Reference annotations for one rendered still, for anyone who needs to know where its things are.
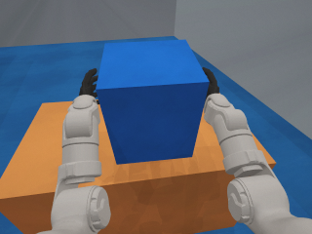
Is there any robot left forearm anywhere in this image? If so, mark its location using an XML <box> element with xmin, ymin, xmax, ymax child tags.
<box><xmin>51</xmin><ymin>95</ymin><xmax>102</xmax><ymax>226</ymax></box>

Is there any robot right upper arm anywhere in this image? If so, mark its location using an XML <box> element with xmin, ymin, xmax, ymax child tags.
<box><xmin>227</xmin><ymin>175</ymin><xmax>312</xmax><ymax>234</ymax></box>

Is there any right robot hand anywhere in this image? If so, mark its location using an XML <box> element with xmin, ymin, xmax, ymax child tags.
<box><xmin>202</xmin><ymin>67</ymin><xmax>219</xmax><ymax>102</ymax></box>

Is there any robot right forearm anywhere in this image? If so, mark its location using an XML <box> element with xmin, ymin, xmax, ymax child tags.
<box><xmin>204</xmin><ymin>93</ymin><xmax>290</xmax><ymax>209</ymax></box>

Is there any robot left upper arm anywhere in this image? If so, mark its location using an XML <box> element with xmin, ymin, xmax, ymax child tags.
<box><xmin>36</xmin><ymin>185</ymin><xmax>111</xmax><ymax>234</ymax></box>

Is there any pedestal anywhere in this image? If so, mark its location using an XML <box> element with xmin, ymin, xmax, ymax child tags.
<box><xmin>0</xmin><ymin>99</ymin><xmax>276</xmax><ymax>234</ymax></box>

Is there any left robot hand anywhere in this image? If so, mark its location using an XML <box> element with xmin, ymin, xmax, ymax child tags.
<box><xmin>79</xmin><ymin>68</ymin><xmax>99</xmax><ymax>105</ymax></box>

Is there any carton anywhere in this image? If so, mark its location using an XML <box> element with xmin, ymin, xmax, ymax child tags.
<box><xmin>96</xmin><ymin>39</ymin><xmax>210</xmax><ymax>165</ymax></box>

